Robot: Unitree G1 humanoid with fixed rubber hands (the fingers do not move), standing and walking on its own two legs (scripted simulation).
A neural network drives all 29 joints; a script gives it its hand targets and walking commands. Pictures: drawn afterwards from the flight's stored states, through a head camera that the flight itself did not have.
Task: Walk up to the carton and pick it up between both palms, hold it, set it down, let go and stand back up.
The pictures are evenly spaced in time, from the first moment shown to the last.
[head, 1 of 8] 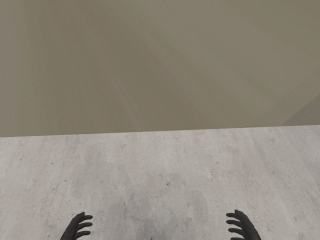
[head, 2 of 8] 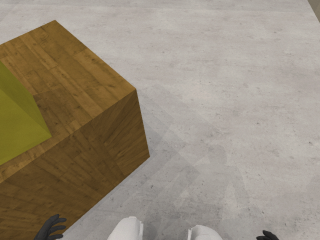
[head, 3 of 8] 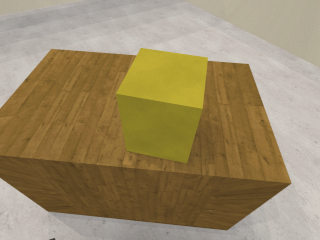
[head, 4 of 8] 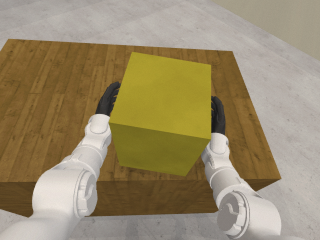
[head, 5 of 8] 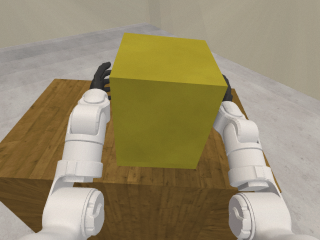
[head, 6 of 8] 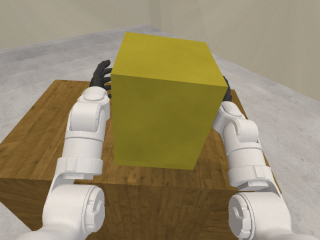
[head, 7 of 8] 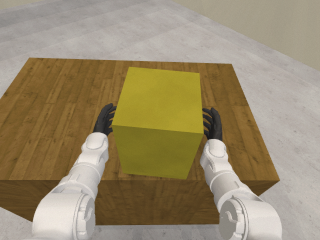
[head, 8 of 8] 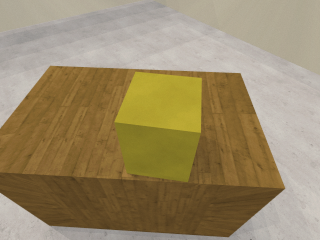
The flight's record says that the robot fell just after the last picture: no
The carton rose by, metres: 0.18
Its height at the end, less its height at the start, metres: +0.00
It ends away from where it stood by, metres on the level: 0.03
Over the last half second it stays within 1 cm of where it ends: yes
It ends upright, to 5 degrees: yes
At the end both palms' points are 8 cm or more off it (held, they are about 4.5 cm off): yes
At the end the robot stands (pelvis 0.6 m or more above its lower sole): yes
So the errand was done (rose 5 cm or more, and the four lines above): yes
